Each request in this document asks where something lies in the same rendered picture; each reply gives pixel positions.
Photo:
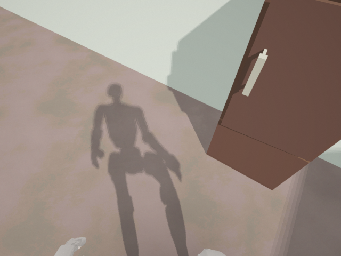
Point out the handle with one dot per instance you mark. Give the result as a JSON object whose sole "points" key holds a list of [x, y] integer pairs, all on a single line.
{"points": [[255, 72]]}

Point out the cupboard door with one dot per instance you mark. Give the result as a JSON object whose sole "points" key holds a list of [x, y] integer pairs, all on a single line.
{"points": [[295, 103]]}

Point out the left robot hand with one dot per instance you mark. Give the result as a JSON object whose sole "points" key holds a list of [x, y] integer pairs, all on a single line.
{"points": [[70, 247]]}

